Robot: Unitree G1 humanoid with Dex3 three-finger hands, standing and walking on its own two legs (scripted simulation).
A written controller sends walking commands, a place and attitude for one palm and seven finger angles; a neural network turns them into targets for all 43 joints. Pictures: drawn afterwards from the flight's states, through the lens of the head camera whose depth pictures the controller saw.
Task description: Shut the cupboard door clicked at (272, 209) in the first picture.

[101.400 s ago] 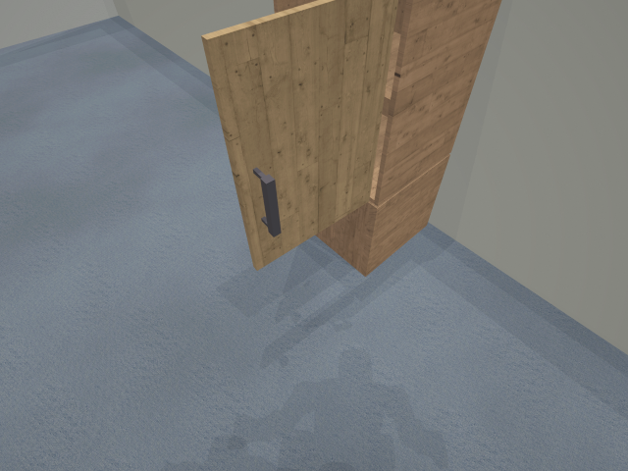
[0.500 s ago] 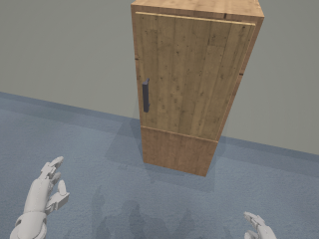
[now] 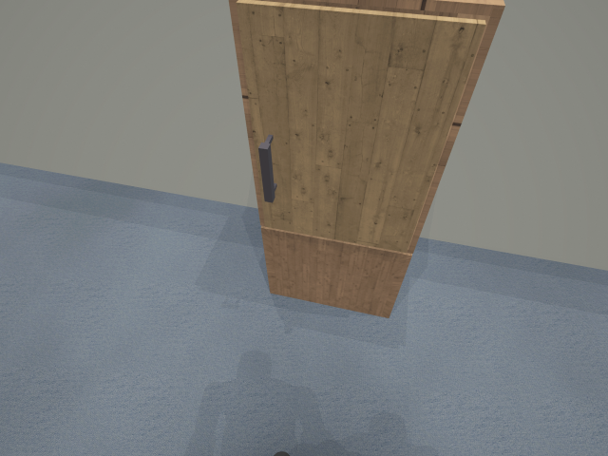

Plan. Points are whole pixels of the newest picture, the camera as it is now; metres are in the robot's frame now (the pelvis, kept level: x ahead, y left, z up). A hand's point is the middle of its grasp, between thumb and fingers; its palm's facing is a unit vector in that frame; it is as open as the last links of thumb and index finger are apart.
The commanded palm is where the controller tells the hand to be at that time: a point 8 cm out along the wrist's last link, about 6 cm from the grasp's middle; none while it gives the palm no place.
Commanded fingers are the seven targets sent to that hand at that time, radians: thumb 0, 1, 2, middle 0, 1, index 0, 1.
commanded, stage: let the arm hang, fingers relaxed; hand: left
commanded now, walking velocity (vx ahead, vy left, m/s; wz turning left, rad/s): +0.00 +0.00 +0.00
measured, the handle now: (269, 169) +0.73 +0.13 -0.10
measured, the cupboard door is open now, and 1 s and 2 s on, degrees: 0 0 0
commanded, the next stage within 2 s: look to check the result in 0.50 s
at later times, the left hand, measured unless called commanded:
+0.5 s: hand out of the picture +0.00 +0.11 -0.18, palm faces +0.05 -0.99 -0.11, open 7.4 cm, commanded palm none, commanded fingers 0.00 0.90 0.90 -0.20 -0.30 -0.20 -0.30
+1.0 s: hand out of the picture -0.02 +0.13 -0.18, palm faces +0.06 -0.99 -0.15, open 7.4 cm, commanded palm none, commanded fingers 0.00 0.90 0.90 -0.20 -0.30 -0.20 -0.30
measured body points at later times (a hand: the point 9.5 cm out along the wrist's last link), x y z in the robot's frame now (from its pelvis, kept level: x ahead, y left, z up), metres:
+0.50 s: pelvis +0.03 -0.03 +0.00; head +0.03 -0.02 +0.45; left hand +0.00 +0.16 -0.17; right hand +0.00 -0.23 -0.16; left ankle +0.12 +0.09 -0.73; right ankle -0.06 -0.12 -0.73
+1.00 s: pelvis +0.04 -0.02 +0.00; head +0.05 -0.01 +0.45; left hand -0.02 +0.18 -0.17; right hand +0.05 -0.25 -0.16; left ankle +0.12 +0.09 -0.73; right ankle -0.06 -0.12 -0.73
